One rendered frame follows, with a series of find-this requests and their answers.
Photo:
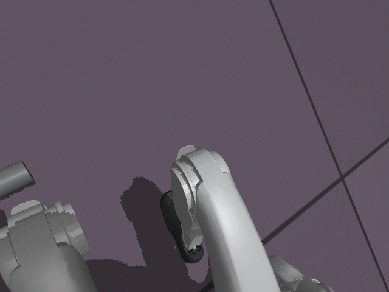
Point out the right robot arm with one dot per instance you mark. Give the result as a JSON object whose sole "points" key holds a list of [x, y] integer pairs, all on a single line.
{"points": [[310, 284]]}

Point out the right robot foot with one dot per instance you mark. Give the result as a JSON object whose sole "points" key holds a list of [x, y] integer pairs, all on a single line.
{"points": [[174, 226]]}

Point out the right robot hand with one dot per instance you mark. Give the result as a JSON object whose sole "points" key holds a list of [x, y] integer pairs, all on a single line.
{"points": [[288, 277]]}

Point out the can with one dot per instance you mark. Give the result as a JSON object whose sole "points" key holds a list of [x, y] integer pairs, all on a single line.
{"points": [[14, 177]]}

